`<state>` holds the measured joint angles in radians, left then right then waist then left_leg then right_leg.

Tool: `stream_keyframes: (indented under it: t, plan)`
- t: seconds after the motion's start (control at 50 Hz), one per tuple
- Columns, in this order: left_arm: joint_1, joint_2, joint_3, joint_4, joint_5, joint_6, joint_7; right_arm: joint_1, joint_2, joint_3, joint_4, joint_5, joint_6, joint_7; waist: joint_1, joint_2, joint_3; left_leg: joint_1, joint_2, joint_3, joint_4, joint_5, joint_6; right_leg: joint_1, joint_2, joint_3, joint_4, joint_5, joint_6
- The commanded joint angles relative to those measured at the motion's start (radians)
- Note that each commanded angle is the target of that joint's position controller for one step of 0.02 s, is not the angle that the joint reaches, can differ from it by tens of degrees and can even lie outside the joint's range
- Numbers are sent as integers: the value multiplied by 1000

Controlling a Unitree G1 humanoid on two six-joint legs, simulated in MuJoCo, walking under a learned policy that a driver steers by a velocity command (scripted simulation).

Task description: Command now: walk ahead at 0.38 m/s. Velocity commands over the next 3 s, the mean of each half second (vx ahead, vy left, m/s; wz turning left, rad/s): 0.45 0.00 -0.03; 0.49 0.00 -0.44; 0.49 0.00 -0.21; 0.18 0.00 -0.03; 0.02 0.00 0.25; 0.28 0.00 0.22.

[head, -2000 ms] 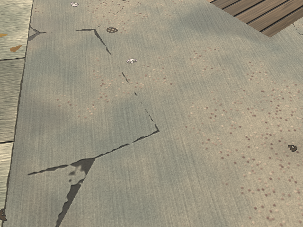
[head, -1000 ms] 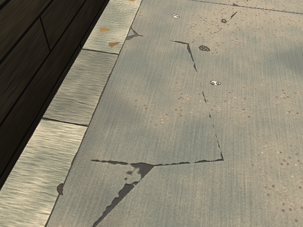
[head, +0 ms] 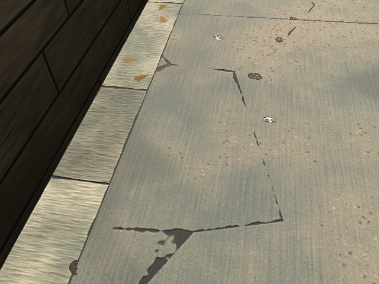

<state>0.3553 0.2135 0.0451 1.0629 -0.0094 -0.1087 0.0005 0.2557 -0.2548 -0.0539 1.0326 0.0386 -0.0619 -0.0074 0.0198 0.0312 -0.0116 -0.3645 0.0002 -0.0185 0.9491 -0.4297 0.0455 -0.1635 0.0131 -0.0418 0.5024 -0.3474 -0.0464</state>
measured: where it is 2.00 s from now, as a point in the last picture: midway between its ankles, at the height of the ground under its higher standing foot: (241, 178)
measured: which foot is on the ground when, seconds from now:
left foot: up 0.00-0.32, down 0.34-0.90, up 0.92-1.00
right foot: down 0.00-0.36, up 0.38-0.90, down 0.92-1.00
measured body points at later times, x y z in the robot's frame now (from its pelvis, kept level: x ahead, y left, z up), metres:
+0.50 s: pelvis +0.26 +0.06 +0.00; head +0.29 +0.06 +0.45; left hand +0.29 +0.32 -0.14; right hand +0.37 -0.20 -0.13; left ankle +0.32 +0.14 -0.74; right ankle +0.16 -0.09 -0.63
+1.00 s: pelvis +0.54 -0.02 -0.02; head +0.58 -0.04 +0.43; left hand +0.78 +0.18 -0.12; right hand +0.51 -0.30 -0.15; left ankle +0.40 +0.15 -0.63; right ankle +0.61 -0.11 -0.74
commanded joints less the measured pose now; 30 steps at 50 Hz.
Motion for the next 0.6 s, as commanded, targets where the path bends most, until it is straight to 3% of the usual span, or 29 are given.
stream_keyframes:
  t: [0.02, 0.06, 0.08, 0.16, 0.24, 0.26, 0.3, 0.32, 0.34, 0.36, 0.38, 0.4, 0.42, 0.44, 0.46, 0.48, 0.52, 0.6]
  plan:
    - [109, 131, 14, -11, 0, -17, -11, -145, -81, -14, -104, 1, -52, 14, 29, -107, 119, -578, 85, -35, 191, 107, 30, 340, -327, 455, -323, 74, -167]
    - [110, 85, -3, -15, 8, -2, -9, -177, -73, -18, -111, -11, -50, 25, 25, -115, 106, -506, 108, -4, 104, 194, 16, 296, -270, 305, -339, 297, -130]
    - [126, 84, -5, -14, 11, 5, -5, -192, -51, -14, -116, -14, -46, 30, 28, -126, 99, -477, 102, 18, 61, 228, 3, 277, -250, 255, -344, 363, -127]
    - [135, 138, 1, -29, 13, 16, 19, -365, 2, 13, -186, -15, -35, 39, 57, -120, 141, -317, 50, 81, -246, 394, -32, 117, -197, 135, -400, 381, -122]
    - [167, 160, 15, -11, -6, 12, 22, -433, -38, 14, -230, -5, -32, 51, 48, -144, 172, -238, 37, 69, -383, 447, -2, 149, -247, 116, -416, 400, -120]
    - [161, 162, 19, -10, -9, 15, 22, -432, -53, 10, -237, -5, -34, 54, 34, -142, 165, -228, 35, 63, -405, 435, 14, 188, -262, 109, -393, 456, -111]
    - [134, 183, 29, -18, -6, 24, 22, -357, -97, -10, -229, -8, -39, 56, -25, -161, 90, -106, -1, 81, -413, 391, 49, 252, -276, 85, -273, 769, -88]
    - [117, 188, 32, -23, -1, 33, 23, -244, -128, -29, -199, -8, -38, 52, -87, -174, 12, 40, -33, 102, -404, 370, 71, 249, -261, 60, -137, 946, -71]
    - [105, 179, 28, -33, 5, 41, 22, -71, -166, -53, -146, -4, -32, 44, -167, -166, -89, 269, -40, 102, -405, 371, 99, 171, -219, 33, 65, 986, -43]
    - [111, 144, 13, -59, 23, 42, 20, 111, -234, -73, -108, -16, -25, 32, -217, -49, -223, 586, 158, -135, -384, 296, 159, -81, -161, 11, 391, 659, -16]
    - [246, -22, -28, -61, 8, 19, 7, 166, -273, -72, -86, -32, -23, 40, -118, 247, -390, 826, 394, -672, -572, -6, 322, -404, 43, 74, 744, -160, 37]
    - [158, 76, -5, -60, -25, -9, 2, 115, -180, -48, -91, -25, -28, 42, -152, 163, -306, 746, 370, -738, -683, -86, 280, -508, 10, 203, 878, -205, 9]
    - [57, 132, 13, -98, -52, -22, 2, 18, -138, -35, -105, -23, -36, 40, -127, 117, -140, 590, 352, -562, -696, -10, 231, -576, -38, 173, 900, -126, -11]
    - [9, 140, 16, -108, -49, -25, 12, -68, -111, -25, -123, -27, -47, 42, -88, 12, -71, 423, 324, -422, -719, 129, 201, -523, -98, 156, 853, -22, -18]
    - [-8, 135, 27, -110, -33, -16, 22, -114, -82, -19, -123, -39, -58, 46, -53, -9, -30, 295, 289, -318, -743, 224, 177, -466, -133, 150, 797, 38, -18]
    - [25, 114, 31, -103, -28, 2, 24, -134, -55, -11, -114, -51, -64, 49, -14, 19, -24, 223, 256, -233, -771, 257, 158, -400, -160, 163, 763, 74, -22]
    - [45, 72, 31, -104, -31, 32, 24, -116, -48, -10, -90, -51, -69, 45, 7, 46, 5, 148, 236, -140, -819, 278, 156, -370, -173, 162, 711, 83, -24]
    - [-85, 88, 40, -165, -18, 49, 23, -65, -98, -20, -64, -56, -70, 17, -2, 12, 73, 157, 239, -30, -867, 358, 161, -529, -173, 185, 572, 240, 4]
Next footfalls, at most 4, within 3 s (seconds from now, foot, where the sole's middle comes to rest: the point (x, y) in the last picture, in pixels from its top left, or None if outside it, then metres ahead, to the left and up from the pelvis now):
0.34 left None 0.36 0.14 -0.77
0.92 right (243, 252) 0.65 -0.12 -0.77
1.44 left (214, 174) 1.01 -0.02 -0.77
1.86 right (273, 168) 1.04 -0.28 -0.77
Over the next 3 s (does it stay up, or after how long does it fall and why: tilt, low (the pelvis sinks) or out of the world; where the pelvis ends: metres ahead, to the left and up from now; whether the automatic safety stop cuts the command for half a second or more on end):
stays up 1.06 -0.12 0.01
